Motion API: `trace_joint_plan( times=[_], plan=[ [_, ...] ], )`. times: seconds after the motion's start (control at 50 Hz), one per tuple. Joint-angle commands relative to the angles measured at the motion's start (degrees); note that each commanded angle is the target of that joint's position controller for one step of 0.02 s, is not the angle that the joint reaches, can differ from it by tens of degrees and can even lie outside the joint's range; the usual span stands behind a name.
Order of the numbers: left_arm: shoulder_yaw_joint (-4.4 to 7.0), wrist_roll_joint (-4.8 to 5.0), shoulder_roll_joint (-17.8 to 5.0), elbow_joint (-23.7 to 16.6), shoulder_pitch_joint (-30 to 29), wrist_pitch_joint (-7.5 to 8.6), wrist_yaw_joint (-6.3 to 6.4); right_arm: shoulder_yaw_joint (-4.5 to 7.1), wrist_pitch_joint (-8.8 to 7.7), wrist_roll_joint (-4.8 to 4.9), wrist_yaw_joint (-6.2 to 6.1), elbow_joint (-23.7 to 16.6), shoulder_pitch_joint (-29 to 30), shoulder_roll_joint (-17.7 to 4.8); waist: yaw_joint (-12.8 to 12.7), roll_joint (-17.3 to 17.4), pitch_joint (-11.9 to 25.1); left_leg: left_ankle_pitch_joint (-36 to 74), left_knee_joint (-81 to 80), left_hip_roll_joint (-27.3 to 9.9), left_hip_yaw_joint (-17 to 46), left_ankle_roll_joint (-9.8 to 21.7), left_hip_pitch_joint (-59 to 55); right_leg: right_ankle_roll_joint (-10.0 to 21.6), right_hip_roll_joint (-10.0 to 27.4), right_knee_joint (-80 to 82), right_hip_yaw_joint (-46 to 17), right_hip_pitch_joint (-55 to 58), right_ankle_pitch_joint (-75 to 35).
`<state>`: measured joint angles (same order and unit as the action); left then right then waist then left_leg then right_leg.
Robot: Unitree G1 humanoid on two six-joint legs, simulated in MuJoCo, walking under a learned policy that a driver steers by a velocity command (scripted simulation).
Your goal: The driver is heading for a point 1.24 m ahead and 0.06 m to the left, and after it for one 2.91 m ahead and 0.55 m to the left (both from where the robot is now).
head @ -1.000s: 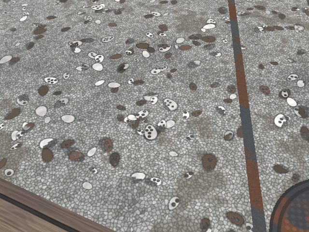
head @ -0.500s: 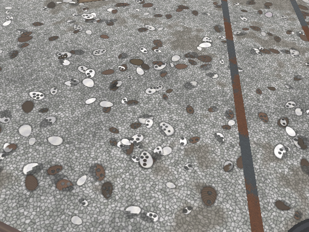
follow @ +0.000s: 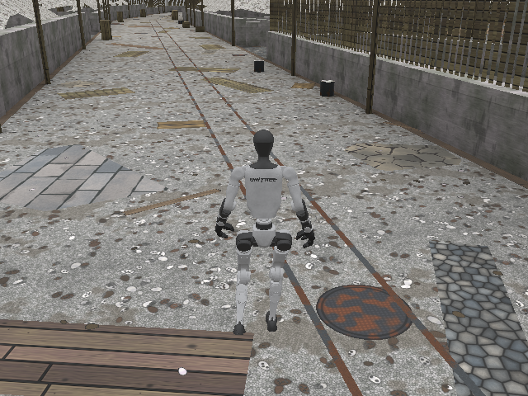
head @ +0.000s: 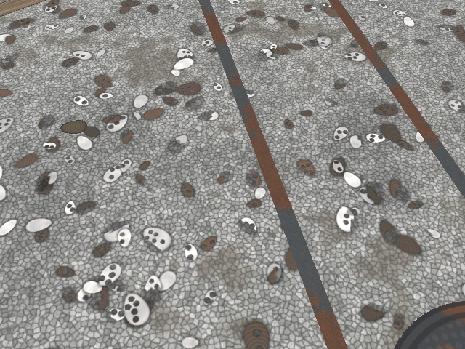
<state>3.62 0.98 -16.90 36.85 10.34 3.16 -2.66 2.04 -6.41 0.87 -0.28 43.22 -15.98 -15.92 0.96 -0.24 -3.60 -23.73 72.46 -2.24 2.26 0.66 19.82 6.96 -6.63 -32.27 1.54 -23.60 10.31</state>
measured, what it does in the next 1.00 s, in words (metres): walks ahead: left foot, then right foot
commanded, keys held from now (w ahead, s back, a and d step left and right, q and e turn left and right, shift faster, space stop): w+e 0.24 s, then w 0.42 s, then w+q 0.34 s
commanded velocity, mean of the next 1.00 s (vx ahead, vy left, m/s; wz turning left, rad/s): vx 0.50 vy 0.00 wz -0.18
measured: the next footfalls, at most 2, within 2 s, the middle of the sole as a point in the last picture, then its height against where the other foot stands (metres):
left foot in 0.38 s outside the picture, level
right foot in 0.88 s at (300, 293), level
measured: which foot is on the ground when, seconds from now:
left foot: up 0.00-0.36, down 0.38-0.90, up 0.92-1.00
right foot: down 0.00-0.40, up 0.42-0.86, down 0.88-1.00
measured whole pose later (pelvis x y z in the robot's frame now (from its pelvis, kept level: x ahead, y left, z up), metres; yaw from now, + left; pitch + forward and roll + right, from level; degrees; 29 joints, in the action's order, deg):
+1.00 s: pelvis +0.52 -0.06 +0.01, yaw -7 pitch +2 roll +0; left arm 2.5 -0.2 -14.3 38.5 7.7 5.5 -1.2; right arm 2.7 -3.0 1.9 -0.2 46.2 -21.8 -17.3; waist 2.2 2.1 -1.1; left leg -23.4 64.7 -1.2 3.8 0.7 22.8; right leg 1.4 -0.1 -28.1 2.5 -19.5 10.4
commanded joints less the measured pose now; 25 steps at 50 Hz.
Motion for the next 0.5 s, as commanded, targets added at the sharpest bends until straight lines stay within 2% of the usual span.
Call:
trace_joint_plan(
  times=[0.02,0.06,0.12,0.2,0.26,0.32,0.34,0.36,0.38,0.4,0.42,0.44,0.46,0.48,0.5],
  plan=[
    [1.78,-0.69,-6.1,-4.3,1.5,1.12,0.63,2.25,-0.96,-1.08,-0.18,-5.7,-0.3,-8.3,0.8,1.6,6.7,5.7,-2.5,-4.7,3.9,-0.9,16.6,10.9,16.1,17.8,-24.7,17.1,-13.1],
    [1.85,-0.33,-6.3,-3.4,1.7,1.5,1.04,2.07,0.22,-1.96,-0.35,-5.8,-0.7,-7.1,1.5,0.2,6.0,7.3,-6.4,-5.0,2.4,-2.9,14.8,11.2,14.7,19.0,-21.3,12.1,-18.7],
    [2.14,-0.23,-7.8,-1.7,4.3,1.27,2.17,1.43,0.88,-2.42,-0.76,-7.7,4.9,-5.3,-0.2,-1.2,4.2,14.7,-15.4,-3.8,0.8,-4.9,16.2,10.0,12.1,18.8,-17.2,8.4,-21.2],
    [2.13,0.52,-8.2,-0.2,7.8,0.27,3.0,0.59,0.3,-1.66,-0.08,-9.8,14.4,-3.6,-4.3,-3.9,4.2,26.6,-33.5,0.0,0.4,-4.9,12.8,6.4,9.6,16.5,-16.6,9.0,-12.6],
    [2.12,0.74,-8.5,1.0,10.0,-0.18,3.21,0.92,-0.59,-0.77,0.98,-10.7,17.9,-4.9,-5.7,-5.2,4.4,27.6,-40.0,1.6,1.0,-4.1,10.7,5.9,11.8,14.0,-20.6,12.5,-8.7],
    [1.8,0.43,-7.7,2.1,10.6,-0.43,3.4,1.81,-1.37,-0.68,1.69,-10.4,16.4,-6.8,-4.7,-7.0,4.3,22.9,-43.4,1.5,1.5,-1.5,8.1,4.7,14.9,10.4,-24.8,17.8,-9.1],
    [1.81,0.27,-7.7,2.2,9.9,-0.56,3.35,2.17,-1.57,-0.7,1.62,-10.0,14.1,-7.2,-3.3,-7.9,4.4,20.9,-44.8,1.8,0.7,-0.1,5.2,4.1,15.1,8.7,-25.2,18.4,-11.8],
    [1.47,0.11,-6.7,2.0,9.1,-0.58,3.23,2.88,-1.81,-1.0,1.31,-8.8,9.4,-8.1,-0.6,-7.8,6.3,21.0,-47.6,2.6,-0.5,1.6,-1.5,3.0,12.9,4.3,-24.0,18.4,-17.8],
    [0.51,-0.47,-4.3,1.3,8.5,-0.37,2.96,3.64,-2.08,-1.78,0.91,-8.0,2.2,-10.2,2.8,-5.4,12.9,22.0,-46.1,-2.9,4.1,5.1,-14.0,1.1,10.2,-6.9,-21.1,14.8,-17.5],
    [-0.55,-0.14,-1.4,0.9,14.7,0.17,3.0,4.99,-1.85,-2.71,0.71,-6.7,-5.9,-15.3,2.8,6.9,21.8,18.4,-45.9,-14.8,23.2,13.7,-35.3,-3.3,2.7,-26.5,-14.0,-2.2,-2.7],
    [-0.78,0.98,-2.4,1.4,17.9,0.69,3.07,5.12,-1.19,-1.18,1.5,-4.0,-9.8,-13.6,2.8,18.4,23.0,3.2,-53.9,-21.3,42.7,18.1,-40.4,-5.1,0.5,-38.5,-12.1,-15.6,22.3],
    [0.36,1.59,-7.3,1.3,12.8,0.82,3.02,3.85,-1.0,-0.11,1.49,-4.6,-7.4,-9.0,3.9,10.4,14.1,-5.8,-56.0,-19.8,39.9,15.7,-34.1,-4.9,3.7,-42.9,-14.1,-21.0,19.4],
    [0.46,1.14,-7.8,0.0,7.1,0.75,2.97,3.13,-0.43,-0.39,1.33,-5.2,-4.0,-7.1,3.6,5.3,8.1,-3.9,-56.7,-17.3,31.6,13.5,-26.9,-4.9,6.2,-43.0,-11.5,-21.4,14.9],
    [0.33,0.1,-6.9,-1.0,3.8,0.88,2.78,2.54,-0.07,-0.78,1.37,-5.2,-1.5,-6.1,2.3,2.8,3.5,2.1,-58.5,-14.6,25.8,12.9,-19.9,-5.0,8.2,-39.6,-9.5,-20.7,11.5],
    [0.51,-0.52,-6.1,-1.1,3.3,0.94,2.61,2.09,-0.11,-1.15,1.37,-5.2,0.0,-5.1,0.8,3.3,2.3,7.1,-59.8,-12.5,21.9,12.2,-15.9,-5.1,10.3,-36.0,-8.8,-18.5,8.8]
  ],
)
